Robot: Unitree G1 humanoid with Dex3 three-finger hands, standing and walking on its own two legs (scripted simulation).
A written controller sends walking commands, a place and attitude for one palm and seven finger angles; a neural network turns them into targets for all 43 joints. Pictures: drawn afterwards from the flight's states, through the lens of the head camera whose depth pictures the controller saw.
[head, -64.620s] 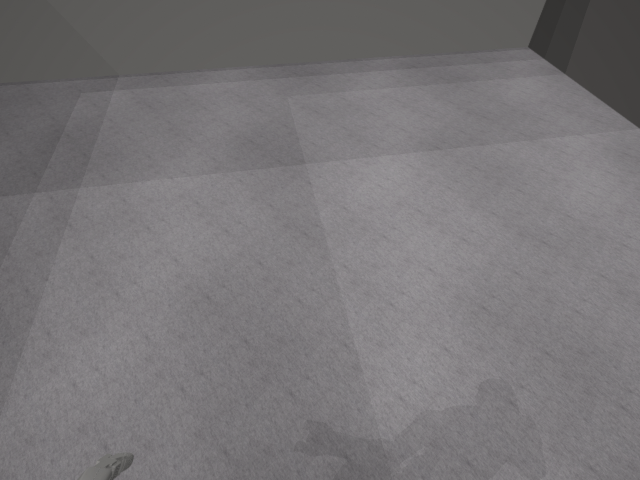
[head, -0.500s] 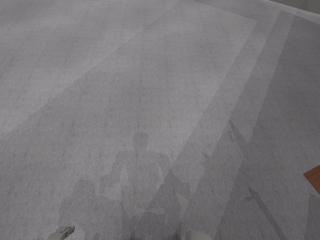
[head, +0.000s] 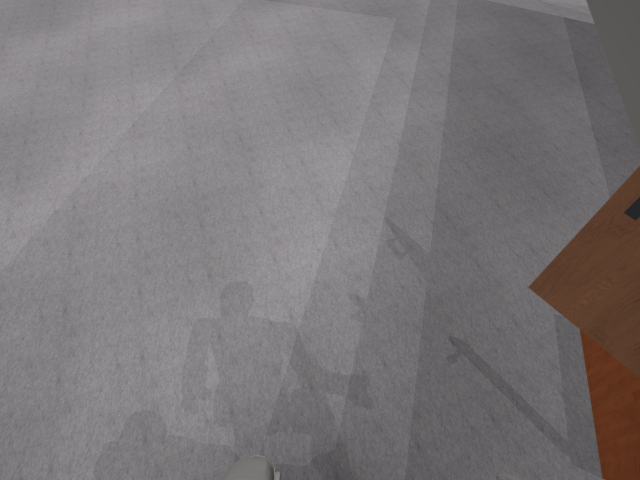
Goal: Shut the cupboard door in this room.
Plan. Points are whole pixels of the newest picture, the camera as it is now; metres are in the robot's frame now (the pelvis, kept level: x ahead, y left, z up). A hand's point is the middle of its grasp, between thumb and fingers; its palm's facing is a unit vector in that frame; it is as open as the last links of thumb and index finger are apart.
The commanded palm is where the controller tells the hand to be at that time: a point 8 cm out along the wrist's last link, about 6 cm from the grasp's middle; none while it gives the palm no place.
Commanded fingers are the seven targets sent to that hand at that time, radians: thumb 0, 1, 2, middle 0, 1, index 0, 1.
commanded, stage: turn to face it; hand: left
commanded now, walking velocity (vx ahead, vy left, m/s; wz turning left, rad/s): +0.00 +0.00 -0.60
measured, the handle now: out of the picture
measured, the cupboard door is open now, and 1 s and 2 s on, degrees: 53 53 53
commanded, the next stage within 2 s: take the last steps up to it in 1.26 s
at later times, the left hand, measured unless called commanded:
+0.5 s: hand (204, 439) +0.19 +0.18 -0.15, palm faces -0.33 -0.91 -0.24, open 7.4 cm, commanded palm none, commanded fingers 0.00 0.90 0.90 -0.20 -0.30 -0.20 -0.30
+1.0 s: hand (228, 442) +0.19 +0.15 -0.18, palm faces -0.51 -0.84 -0.19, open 7.4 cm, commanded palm none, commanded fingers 0.00 0.90 0.90 -0.20 -0.30 -0.20 -0.30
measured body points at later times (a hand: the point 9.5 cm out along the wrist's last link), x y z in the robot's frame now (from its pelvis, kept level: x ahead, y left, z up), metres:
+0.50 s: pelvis +0.00 +0.02 +0.00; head +0.04 +0.00 +0.45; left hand +0.20 +0.23 -0.13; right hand -0.05 -0.24 -0.15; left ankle +0.02 +0.13 -0.74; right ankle -0.05 -0.10 -0.71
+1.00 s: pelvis +0.02 +0.02 -0.01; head +0.06 +0.02 +0.44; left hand +0.21 +0.20 -0.16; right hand -0.03 -0.25 -0.13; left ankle +0.09 +0.11 -0.74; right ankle -0.05 -0.10 -0.73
